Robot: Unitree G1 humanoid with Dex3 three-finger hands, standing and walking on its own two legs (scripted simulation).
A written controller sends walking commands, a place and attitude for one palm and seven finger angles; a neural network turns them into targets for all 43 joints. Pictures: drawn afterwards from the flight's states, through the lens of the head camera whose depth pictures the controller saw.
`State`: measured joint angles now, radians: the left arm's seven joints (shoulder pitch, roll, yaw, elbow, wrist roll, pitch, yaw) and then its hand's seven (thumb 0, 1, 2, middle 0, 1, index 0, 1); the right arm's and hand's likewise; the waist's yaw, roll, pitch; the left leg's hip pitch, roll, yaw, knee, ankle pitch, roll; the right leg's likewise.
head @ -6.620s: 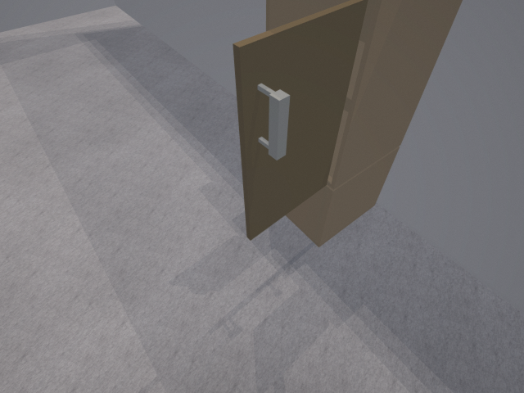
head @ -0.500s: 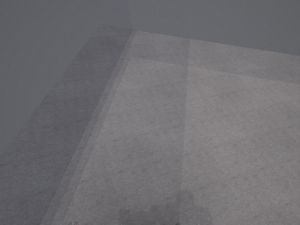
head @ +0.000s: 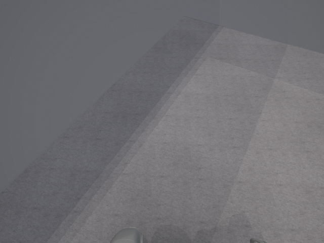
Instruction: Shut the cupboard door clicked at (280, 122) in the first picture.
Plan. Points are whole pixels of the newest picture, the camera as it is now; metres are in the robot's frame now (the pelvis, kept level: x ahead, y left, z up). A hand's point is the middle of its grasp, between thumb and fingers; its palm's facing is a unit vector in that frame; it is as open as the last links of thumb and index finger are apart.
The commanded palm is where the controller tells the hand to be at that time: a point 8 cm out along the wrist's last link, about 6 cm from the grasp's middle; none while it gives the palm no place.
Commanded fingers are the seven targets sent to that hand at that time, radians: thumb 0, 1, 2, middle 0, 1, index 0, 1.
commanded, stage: walk to a spot facing it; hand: left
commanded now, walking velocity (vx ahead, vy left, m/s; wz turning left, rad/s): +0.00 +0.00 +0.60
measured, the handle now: out of the picture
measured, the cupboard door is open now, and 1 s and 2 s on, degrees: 93 93 93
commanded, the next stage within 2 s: none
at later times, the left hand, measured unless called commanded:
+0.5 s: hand out of the picture +0.06 +0.20 -0.16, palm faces +0.31 -0.90 -0.30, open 7.4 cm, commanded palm none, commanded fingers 0.00 0.90 0.90 -0.20 -0.30 -0.20 -0.30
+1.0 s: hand out of the picture -0.03 +0.20 -0.17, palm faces +0.60 -0.76 -0.25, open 7.4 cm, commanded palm none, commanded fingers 0.00 0.90 0.90 -0.20 -0.30 -0.20 -0.30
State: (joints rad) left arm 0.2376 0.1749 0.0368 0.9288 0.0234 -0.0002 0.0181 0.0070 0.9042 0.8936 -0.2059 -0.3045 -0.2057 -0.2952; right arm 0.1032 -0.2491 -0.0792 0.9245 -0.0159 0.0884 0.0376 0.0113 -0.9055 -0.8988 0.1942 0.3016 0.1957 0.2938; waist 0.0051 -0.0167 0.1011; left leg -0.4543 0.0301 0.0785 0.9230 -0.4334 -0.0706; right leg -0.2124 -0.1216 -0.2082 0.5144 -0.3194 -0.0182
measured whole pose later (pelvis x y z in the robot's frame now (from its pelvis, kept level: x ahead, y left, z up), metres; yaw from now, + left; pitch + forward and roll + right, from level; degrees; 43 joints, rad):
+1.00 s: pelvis +0.02 -0.03 -0.01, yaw +36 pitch +2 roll +0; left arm 0.15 0.25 0.08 0.92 0.01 0.06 0.01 0.01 0.91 0.89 -0.20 -0.30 -0.20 -0.29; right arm 0.15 -0.21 -0.06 0.91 -0.03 0.04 0.01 0.01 -0.90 -0.90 0.20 0.30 0.20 0.29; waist 0.00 -0.02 0.09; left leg -0.31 0.00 0.00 0.54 -0.25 0.02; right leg -0.46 -0.08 -0.02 0.98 -0.44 0.08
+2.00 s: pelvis +0.08 -0.05 +0.00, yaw +74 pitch +0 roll +2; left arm 0.19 0.17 0.04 0.89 0.02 0.00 0.01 0.01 0.90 0.89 -0.21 -0.30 -0.21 -0.30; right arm 0.16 -0.25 -0.09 0.94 -0.02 0.09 0.04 0.01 -0.90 -0.90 0.20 0.30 0.20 0.29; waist -0.02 0.01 0.09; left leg -0.50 0.02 0.03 1.09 -0.42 -0.06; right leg -0.20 -0.10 -0.16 0.50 -0.30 0.00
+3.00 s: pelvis +0.09 +0.27 +0.00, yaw +104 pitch +1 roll +0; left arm 0.31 0.18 0.05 1.06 0.02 -0.09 0.00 -0.02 0.94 0.89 -0.20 -0.30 -0.20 -0.29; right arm 0.12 -0.20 -0.07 0.99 -0.03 0.01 0.05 0.01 -0.91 -0.90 0.19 0.30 0.19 0.29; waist 0.02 0.00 0.06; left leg -0.56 0.10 0.10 0.78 -0.20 -0.01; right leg -0.05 -0.08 -0.33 0.34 -0.29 0.01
